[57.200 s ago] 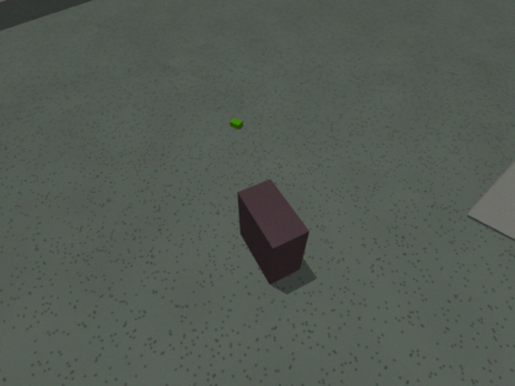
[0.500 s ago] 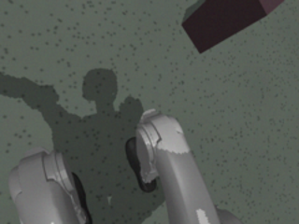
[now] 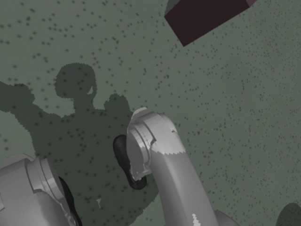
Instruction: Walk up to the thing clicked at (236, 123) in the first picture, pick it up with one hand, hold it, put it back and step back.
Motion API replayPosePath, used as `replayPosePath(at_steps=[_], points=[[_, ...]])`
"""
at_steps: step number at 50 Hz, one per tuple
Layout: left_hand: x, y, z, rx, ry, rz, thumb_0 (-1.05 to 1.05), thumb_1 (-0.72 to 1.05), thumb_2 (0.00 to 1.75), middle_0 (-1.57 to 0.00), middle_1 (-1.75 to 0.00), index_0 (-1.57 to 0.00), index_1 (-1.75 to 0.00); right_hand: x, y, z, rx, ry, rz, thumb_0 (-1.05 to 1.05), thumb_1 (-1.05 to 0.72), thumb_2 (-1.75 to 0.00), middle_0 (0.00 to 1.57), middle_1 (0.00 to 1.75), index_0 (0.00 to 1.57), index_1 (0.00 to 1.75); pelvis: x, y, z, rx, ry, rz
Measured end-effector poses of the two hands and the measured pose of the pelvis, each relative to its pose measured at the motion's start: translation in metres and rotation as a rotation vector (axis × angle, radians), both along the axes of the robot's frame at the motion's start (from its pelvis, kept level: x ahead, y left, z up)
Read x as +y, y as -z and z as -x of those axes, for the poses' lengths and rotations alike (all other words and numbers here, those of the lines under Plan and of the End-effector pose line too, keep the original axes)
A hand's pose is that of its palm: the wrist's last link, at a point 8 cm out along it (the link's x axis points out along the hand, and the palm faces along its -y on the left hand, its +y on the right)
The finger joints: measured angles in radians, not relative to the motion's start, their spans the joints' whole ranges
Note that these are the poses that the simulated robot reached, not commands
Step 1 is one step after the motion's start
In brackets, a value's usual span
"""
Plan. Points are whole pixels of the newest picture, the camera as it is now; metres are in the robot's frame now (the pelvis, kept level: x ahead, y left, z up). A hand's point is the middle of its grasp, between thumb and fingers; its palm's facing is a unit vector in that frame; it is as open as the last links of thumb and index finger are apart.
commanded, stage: rest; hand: left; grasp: from above
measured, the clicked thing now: out of the picture +0.49 +0.32 -0.31
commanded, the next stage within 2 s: open in 0.54 s
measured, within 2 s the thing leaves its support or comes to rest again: neither
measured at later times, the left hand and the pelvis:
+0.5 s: hand out of the picture +0.47 +0.32 -0.25, palm faces -0.22 -0.38 -0.90, open 5.2 cm; pelvis +0.00 +0.00 +0.00, yaw -2 degrees
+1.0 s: hand out of the picture +0.47 +0.33 -0.25, palm faces -0.22 -0.38 -0.90, open 10.0 cm; pelvis +0.00 +0.01 +0.01, yaw -2 degrees
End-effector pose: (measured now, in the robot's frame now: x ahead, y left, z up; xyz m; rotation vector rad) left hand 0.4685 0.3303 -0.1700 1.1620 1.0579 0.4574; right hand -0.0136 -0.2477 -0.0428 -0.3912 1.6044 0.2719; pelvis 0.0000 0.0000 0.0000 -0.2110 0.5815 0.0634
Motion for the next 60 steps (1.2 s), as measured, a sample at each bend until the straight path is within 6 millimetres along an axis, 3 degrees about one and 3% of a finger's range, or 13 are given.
replayPosePath(at_steps=[35,51,60], points=[[0.000,0.022,-0.006,0.000,0.010,-0.011,0.00,0.61,0.14,-0.94,-0.45,-1.05,-0.36,0.015,-0.017,0.007,0.003,-0.028,0.000,0.00,-0.92,-0.90,0.20,0.29,0.19,0.30,0.005,-0.002,0.004,-0.031,0.013,0.041],[0.000,0.026,-0.004,0.007,0.008,-0.002,0.00,0.04,0.49,-0.57,-0.63,-0.60,-0.60,0.016,-0.027,0.007,0.014,-0.040,0.011,0.01,-0.93,-0.90,0.20,0.29,0.19,0.30,0.006,-0.007,0.004,-0.032,0.012,0.048],[-0.002,0.029,-0.004,0.001,0.003,-0.002,0.00,-0.18,0.68,-0.43,-0.72,-0.43,-0.72,0.015,-0.030,0.005,0.011,-0.043,0.016,0.00,-0.92,-0.91,0.20,0.29,0.19,0.30,0.006,-0.008,0.005,-0.031,0.013,0.052]])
